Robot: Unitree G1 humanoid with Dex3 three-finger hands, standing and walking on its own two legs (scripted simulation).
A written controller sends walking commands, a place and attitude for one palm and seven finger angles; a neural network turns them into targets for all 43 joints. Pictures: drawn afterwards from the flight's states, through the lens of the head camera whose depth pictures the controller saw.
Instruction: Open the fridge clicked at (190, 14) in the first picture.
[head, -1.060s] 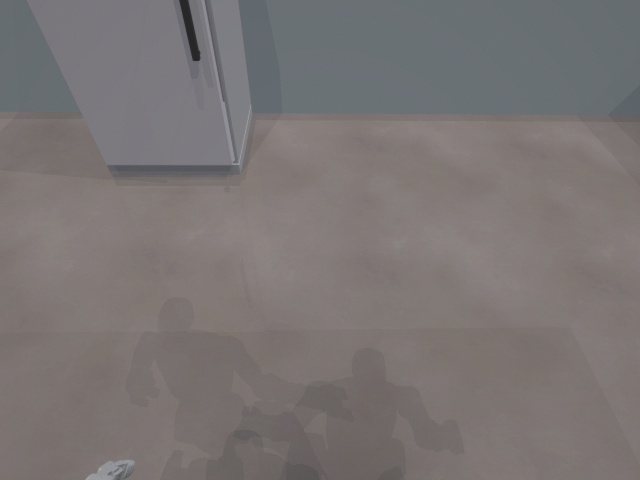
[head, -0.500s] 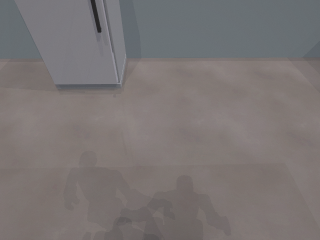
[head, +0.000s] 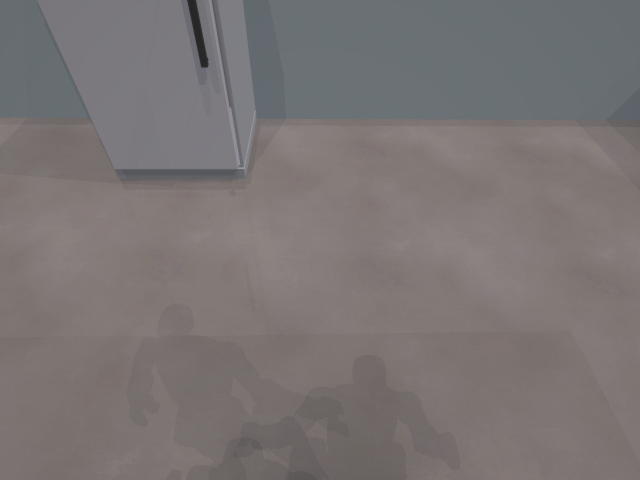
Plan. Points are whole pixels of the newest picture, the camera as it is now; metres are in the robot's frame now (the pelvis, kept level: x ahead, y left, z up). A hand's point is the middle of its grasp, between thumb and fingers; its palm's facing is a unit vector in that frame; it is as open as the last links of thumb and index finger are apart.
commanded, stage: look at it before walking up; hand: right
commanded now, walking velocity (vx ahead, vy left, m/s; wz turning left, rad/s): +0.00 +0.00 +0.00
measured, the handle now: out of the picture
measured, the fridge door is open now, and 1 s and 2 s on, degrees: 0 0 0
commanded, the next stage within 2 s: walk to a spot facing it in 0.38 s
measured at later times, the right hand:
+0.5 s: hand out of the picture +0.07 -0.25 -0.16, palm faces -0.02 +0.94 -0.33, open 7.3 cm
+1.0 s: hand out of the picture +0.06 -0.16 -0.17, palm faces -0.15 +0.96 -0.23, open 7.3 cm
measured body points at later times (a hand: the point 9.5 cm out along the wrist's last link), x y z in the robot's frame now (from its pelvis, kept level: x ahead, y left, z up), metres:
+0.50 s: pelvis +0.01 +0.00 +0.00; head +0.01 +0.00 +0.45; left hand +0.09 +0.30 -0.13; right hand +0.07 -0.30 -0.13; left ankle +0.01 +0.12 -0.74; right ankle +0.01 -0.12 -0.74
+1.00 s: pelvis +0.00 +0.02 -0.01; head +0.03 +0.04 +0.44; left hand +0.02 +0.28 -0.16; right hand +0.06 -0.21 -0.15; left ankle -0.01 +0.11 -0.74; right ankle +0.01 -0.12 -0.68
